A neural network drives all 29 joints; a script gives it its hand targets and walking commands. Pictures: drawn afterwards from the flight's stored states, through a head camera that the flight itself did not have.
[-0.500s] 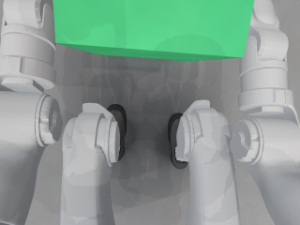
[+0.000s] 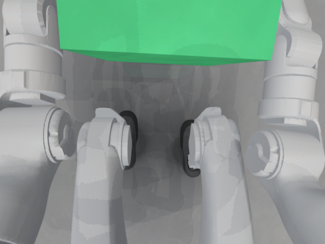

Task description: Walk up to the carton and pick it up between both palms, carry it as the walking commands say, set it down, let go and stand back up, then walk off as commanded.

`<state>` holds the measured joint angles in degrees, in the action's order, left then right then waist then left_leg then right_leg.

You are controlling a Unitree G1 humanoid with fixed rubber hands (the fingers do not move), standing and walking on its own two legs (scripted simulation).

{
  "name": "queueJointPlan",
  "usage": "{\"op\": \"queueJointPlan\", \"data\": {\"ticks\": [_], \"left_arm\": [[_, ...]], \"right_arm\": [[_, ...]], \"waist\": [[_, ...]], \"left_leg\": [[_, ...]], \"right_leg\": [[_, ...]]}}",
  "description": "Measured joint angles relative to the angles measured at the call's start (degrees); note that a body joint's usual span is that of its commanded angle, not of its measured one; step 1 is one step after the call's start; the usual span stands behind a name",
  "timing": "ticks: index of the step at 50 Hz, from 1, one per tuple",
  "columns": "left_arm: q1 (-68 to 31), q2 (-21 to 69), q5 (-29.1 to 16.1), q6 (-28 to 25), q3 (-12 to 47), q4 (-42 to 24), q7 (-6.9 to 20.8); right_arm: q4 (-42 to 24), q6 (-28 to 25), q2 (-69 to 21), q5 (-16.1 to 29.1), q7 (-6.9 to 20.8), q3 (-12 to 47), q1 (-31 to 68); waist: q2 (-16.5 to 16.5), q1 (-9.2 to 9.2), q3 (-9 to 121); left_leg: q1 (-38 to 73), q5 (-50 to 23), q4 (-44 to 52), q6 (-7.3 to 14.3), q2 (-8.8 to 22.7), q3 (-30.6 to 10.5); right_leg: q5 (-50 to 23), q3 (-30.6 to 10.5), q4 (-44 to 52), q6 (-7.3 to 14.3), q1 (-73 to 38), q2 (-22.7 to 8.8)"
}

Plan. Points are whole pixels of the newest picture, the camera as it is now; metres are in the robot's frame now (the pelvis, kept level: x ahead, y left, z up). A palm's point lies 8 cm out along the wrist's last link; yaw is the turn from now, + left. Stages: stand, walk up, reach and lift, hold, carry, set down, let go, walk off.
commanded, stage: reach and lift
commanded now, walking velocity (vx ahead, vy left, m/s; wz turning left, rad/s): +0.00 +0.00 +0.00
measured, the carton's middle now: (164, 17) +0.52 +0.00 -0.15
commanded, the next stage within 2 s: none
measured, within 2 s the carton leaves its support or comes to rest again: neither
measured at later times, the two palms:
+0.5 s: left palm out of the picture +0.55 +0.17 -0.03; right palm out of the picture +0.52 -0.18 -0.03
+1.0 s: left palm out of the picture +0.53 +0.18 +0.04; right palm out of the picture +0.50 -0.17 +0.04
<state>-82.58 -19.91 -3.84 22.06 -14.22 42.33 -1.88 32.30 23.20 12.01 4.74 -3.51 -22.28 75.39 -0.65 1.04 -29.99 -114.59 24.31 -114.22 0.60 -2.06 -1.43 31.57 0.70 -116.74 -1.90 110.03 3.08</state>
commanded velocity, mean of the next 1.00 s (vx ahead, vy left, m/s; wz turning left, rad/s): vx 0.00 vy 0.00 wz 0.00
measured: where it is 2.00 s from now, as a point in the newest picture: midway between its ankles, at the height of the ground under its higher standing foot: (159, 154)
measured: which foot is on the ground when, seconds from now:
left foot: down 0.00-1.00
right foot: down 0.00-1.00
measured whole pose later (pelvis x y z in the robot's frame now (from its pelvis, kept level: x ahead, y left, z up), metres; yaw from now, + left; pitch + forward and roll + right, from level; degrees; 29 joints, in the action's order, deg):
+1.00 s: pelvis -0.01 +0.00 +0.11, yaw +1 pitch +18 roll -3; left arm -71.5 -15.0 1.2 26.0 -16.0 33.6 0.8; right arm 24.3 26.8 8.3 2.2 -1.2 -23.5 64.4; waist -1.4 1.7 -29.9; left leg -90.7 21.5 -94.5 0.0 -3.5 -3.1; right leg 27.9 0.8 -96.2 -1.5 86.3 2.4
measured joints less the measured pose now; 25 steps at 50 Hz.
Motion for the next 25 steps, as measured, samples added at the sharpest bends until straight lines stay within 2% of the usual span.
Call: {"op": "queueJointPlan", "data": {"ticks": [8,11,14,21,25], "left_arm": [[3.17,1.69,1.01,1.77,-1.20,-5.37,0.44],[2.57,1.78,1.95,1.74,-2.78,-3.19,1.25],[3.72,1.54,2.16,2.55,-1.73,-5.61,1.45],[4.07,2.87,3.03,3.37,-2.28,-6.56,1.45],[4.77,3.14,3.57,3.88,-3.02,-6.60,1.66]], "right_arm": [[-4.87,2.05,-0.33,-0.02,0.38,0.33,-2.67],[-2.93,2.23,-1.27,-1.46,0.75,-1.13,-1.65],[-4.28,2.51,-1.82,-1.33,1.08,-1.64,-2.31],[-6.20,3.53,-1.21,-1.15,1.40,-1.18,-3.96],[-5.23,3.45,-1.94,-1.63,1.74,-1.90,-4.05]], "waist": [[-0.37,0.01,-0.09],[-0.03,0.46,0.06],[0.02,0.76,-0.01],[0.06,0.45,-0.03],[-0.13,0.40,0.06]], "left_leg": [[3.37,-0.92,3.46,-0.06,-0.16,-0.05],[4.47,-1.32,4.59,-0.11,-0.36,-0.16],[5.47,-1.81,5.95,-0.25,-0.51,-0.43],[8.38,-2.14,8.21,-0.27,-0.50,-0.62],[10.30,-2.12,9.43,-0.29,-0.46,-0.67]], "right_leg": [[-1.06,-0.18,3.38,-0.06,-3.16,-0.12],[-1.41,-0.14,4.45,0.03,-4.26,-0.27],[-1.93,0.04,5.94,0.12,-5.33,-0.38],[-2.45,0.06,8.35,0.16,-8.17,-0.33],[-2.64,0.01,9.65,0.18,-10.01,-0.23]]}}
